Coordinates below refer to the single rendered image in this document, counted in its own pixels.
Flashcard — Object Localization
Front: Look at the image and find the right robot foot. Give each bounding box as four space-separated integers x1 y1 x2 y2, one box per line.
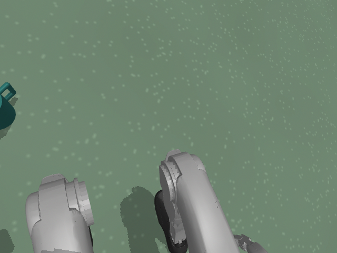
154 190 188 253

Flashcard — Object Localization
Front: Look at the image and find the right robot hand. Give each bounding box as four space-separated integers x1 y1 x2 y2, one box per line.
233 234 268 253

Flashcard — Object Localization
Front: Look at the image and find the mug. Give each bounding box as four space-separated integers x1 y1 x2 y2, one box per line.
0 82 16 130

